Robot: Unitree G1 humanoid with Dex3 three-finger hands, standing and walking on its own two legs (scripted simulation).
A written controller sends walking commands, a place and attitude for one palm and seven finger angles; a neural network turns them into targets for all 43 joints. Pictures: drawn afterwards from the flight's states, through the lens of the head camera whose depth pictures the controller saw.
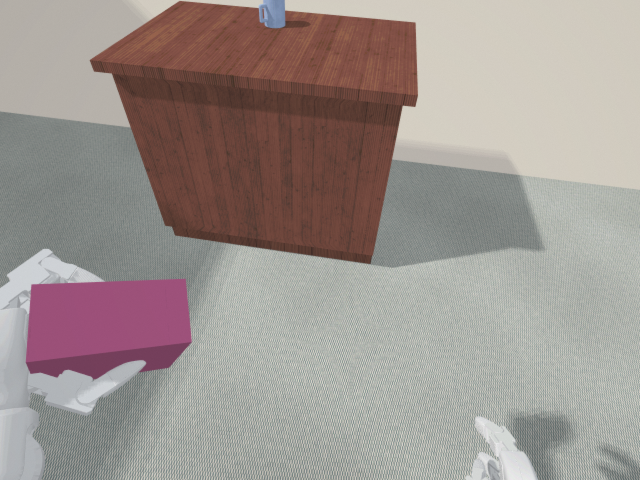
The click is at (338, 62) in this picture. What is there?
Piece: table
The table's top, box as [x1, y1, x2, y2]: [90, 1, 417, 106]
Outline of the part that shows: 90,59 94,71 411,106 415,105 417,97 415,22 285,11 285,25 281,28 269,28 264,25 264,22 259,22 258,8 179,1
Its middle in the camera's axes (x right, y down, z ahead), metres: -0.16 -0.66 +1.30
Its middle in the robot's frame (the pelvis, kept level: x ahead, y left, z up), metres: +1.41 +0.23 +0.00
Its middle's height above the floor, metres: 0.77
